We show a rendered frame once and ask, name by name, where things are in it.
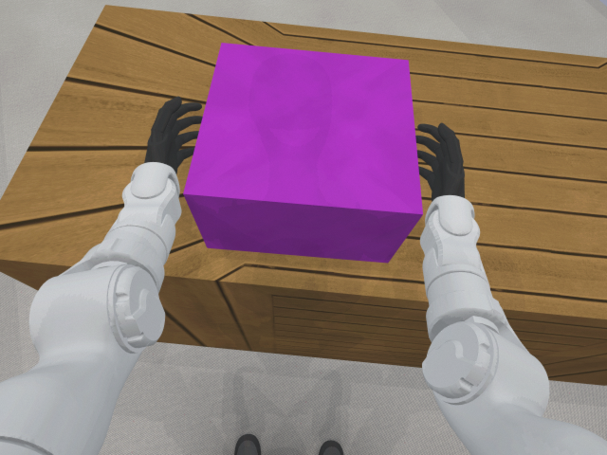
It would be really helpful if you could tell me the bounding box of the right robot forearm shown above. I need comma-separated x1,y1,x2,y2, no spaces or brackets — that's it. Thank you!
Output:
420,195,529,353

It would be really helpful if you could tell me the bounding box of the robot left foot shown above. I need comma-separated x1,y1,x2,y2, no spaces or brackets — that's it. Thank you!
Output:
234,434,261,455

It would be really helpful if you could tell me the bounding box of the robot right upper arm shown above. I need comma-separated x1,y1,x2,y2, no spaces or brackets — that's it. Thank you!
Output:
422,321,607,455

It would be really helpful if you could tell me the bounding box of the robot left upper arm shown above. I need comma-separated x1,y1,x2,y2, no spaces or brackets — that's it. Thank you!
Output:
0,264,165,455

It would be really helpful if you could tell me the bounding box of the carton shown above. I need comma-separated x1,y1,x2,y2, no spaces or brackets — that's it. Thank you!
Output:
183,43,423,263

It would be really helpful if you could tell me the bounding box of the pedestal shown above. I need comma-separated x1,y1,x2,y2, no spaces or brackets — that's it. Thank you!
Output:
0,5,607,386

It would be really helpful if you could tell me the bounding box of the right robot hand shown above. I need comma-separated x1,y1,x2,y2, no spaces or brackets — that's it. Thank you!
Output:
415,123,465,201

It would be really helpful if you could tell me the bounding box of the left robot hand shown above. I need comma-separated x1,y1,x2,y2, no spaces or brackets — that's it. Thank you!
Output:
144,97,203,174

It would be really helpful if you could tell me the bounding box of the left robot forearm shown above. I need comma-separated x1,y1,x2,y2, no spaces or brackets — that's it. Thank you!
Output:
29,162,181,353

